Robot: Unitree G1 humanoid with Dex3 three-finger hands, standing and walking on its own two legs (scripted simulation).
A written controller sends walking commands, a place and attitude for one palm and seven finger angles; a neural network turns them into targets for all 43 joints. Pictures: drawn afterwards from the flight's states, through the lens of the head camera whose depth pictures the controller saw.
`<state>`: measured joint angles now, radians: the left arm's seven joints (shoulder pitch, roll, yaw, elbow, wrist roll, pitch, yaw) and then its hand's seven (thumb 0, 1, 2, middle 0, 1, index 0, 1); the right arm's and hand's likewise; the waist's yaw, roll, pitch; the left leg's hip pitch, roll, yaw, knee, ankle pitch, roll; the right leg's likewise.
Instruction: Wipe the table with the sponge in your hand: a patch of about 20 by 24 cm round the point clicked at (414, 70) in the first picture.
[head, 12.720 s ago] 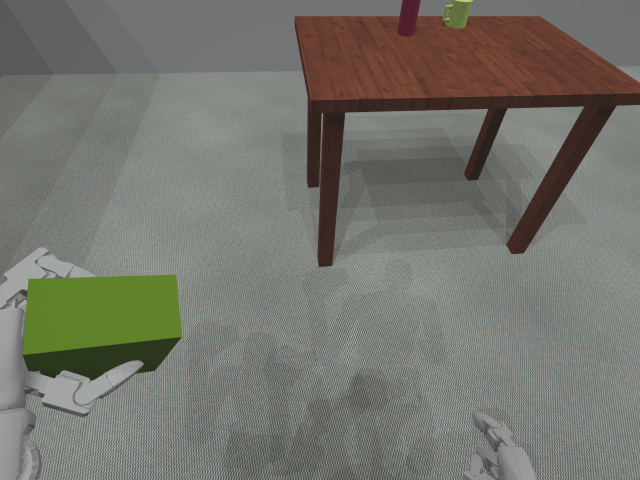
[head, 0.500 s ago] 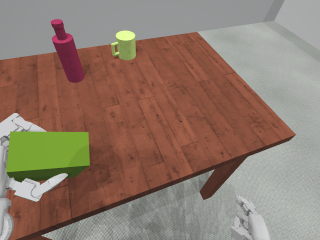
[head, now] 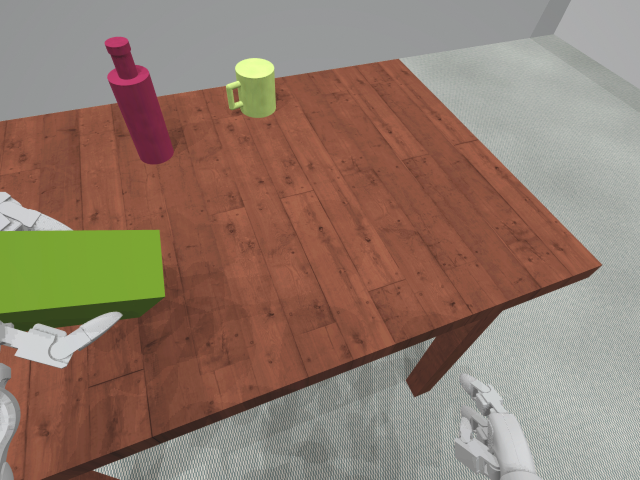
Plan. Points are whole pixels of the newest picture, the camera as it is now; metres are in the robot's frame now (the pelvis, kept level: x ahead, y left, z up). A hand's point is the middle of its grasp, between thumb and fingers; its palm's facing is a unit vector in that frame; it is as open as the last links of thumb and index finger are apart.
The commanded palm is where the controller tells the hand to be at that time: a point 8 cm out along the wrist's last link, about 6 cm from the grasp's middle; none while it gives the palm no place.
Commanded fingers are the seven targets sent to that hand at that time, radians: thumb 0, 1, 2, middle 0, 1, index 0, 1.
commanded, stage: come to a stop and stand still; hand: left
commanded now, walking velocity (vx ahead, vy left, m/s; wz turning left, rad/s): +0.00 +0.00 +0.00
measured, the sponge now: (105, 282) +0.25 +0.23 +0.15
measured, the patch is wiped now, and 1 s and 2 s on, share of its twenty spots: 0.00 0.00 0.00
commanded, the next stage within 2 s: look again from close up in 0.38 s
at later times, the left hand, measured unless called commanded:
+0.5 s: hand (71, 307) +0.23 +0.25 +0.15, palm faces +0.37 -0.86 -0.36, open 10.1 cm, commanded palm +0.16 +0.29 +0.18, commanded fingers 0.00 0.10 1.30 -1.20 -1.60 -1.20 -1.60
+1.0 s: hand (15, 247) +0.25 +0.29 +0.20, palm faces +0.47 -0.77 -0.43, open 10.1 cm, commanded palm +0.17 +0.28 +0.18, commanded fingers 0.00 0.10 1.30 -1.20 -1.60 -1.20 -1.60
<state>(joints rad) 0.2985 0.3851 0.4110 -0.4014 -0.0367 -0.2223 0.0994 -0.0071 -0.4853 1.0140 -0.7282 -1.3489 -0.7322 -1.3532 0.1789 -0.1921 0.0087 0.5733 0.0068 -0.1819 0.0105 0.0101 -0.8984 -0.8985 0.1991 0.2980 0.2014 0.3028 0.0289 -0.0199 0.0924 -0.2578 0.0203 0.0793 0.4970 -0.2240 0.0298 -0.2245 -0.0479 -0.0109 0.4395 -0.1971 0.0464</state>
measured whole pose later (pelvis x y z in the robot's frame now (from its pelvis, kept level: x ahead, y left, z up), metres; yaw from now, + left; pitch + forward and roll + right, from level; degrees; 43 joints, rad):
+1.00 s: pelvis +0.00 -0.01 +0.00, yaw +3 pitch -1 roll -1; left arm 0.08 0.52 0.41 -0.35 -0.03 -0.02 0.03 -0.01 -0.49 1.02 -0.73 -1.35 -0.73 -1.35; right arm 0.19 -0.21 0.04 0.61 0.00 -0.14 -0.02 0.01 -0.90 -0.90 0.20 0.30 0.20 0.30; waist 0.06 -0.03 0.06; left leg -0.28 0.00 0.02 0.54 -0.24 0.02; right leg -0.23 -0.05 -0.04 0.51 -0.26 0.02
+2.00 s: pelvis +0.02 -0.07 -0.02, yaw +4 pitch +0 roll +0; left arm 0.31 0.67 0.28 -0.47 0.36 0.17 -0.03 -0.01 -0.49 1.02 -0.73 -1.34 -0.74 -1.34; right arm 0.18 -0.28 0.02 0.57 0.05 -0.09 -0.12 0.01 -0.90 -0.90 0.20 0.30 0.20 0.30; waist 0.09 0.10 -0.03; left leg -0.34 0.06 -0.03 0.67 -0.32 -0.05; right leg -0.31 0.01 -0.08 0.69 -0.38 -0.04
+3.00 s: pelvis -0.01 -0.05 +0.00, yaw +3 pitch -4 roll +1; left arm 0.08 0.62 0.02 -0.34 0.81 0.43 -0.13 0.00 -0.49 1.02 -0.73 -1.33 -0.74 -1.34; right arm 0.01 -0.29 0.04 0.68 0.06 -0.01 -0.10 0.01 -0.90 -0.90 0.20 0.30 0.13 0.27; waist 0.13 0.13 0.01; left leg -0.22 0.03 0.01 0.48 -0.19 -0.03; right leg -0.20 -0.02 -0.05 0.52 -0.25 -0.02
